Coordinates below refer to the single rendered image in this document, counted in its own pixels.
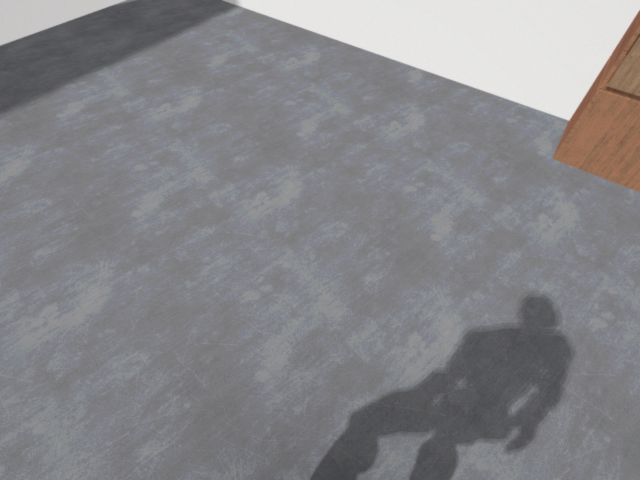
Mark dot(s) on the cupboard door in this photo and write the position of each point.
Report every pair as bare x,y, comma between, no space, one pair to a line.
627,76

